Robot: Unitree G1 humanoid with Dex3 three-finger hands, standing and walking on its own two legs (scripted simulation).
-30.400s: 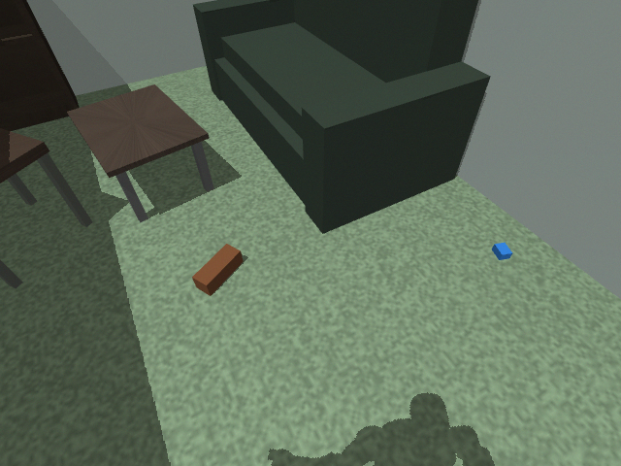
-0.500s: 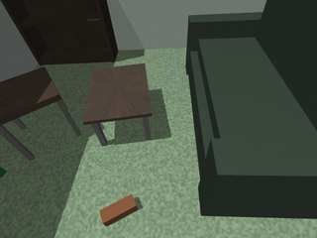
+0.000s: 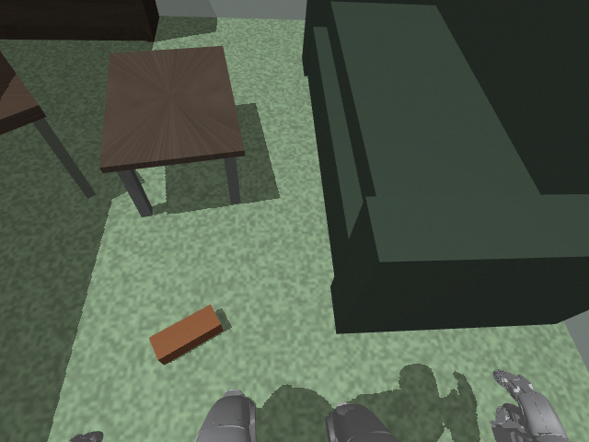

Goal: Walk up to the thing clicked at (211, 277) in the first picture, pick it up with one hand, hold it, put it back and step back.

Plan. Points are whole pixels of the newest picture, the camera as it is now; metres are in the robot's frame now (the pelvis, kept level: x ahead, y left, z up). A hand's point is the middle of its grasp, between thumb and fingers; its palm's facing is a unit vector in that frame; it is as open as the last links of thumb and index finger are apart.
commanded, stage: walk up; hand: left
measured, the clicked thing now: (187, 334) +0.43 +0.33 -0.70
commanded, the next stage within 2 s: none
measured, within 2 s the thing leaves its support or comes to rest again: neither
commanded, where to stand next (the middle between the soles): +0.13 -0.01 m, yaw +6 degrees
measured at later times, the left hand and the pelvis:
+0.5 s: hand out of the picture -0.02 +0.27 -0.11, palm faces +0.10 -0.90 -0.42, open 7.4 cm; pelvis -0.02 -0.03 +0.02, yaw +4 degrees
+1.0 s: hand out of the picture +0.06 +0.23 -0.13, palm faces +0.08 -0.91 -0.40, open 7.4 cm; pelvis +0.00 -0.05 +0.01, yaw +7 degrees
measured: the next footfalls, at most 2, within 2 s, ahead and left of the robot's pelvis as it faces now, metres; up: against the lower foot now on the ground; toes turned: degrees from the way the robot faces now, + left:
right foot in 0.08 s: -0.02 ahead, -0.16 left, +0.00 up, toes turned +1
left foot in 0.52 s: +0.06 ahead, +0.11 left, +0.00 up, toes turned +5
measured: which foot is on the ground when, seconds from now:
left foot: down 0.00-0.12, up 0.14-0.50, down 0.52-0.98, up 1.00-1.00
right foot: up 0.00-0.06, down 0.08-0.56, up 0.58-0.92, down 0.94-1.00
